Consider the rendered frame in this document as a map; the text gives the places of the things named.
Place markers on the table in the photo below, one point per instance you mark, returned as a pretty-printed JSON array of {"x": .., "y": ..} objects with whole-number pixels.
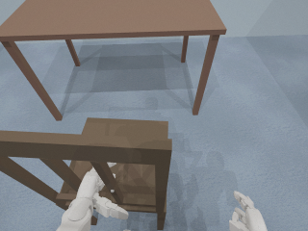
[{"x": 111, "y": 19}]

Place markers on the robot left forearm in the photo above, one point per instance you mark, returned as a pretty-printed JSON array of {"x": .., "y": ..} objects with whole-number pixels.
[{"x": 78, "y": 215}]

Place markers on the robot right hand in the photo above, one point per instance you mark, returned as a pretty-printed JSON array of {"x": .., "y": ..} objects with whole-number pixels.
[{"x": 250, "y": 219}]

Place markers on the chair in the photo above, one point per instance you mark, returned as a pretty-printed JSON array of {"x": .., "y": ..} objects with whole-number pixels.
[{"x": 140, "y": 148}]

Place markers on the robot left hand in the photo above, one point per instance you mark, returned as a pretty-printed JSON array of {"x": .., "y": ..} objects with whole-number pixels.
[{"x": 89, "y": 188}]

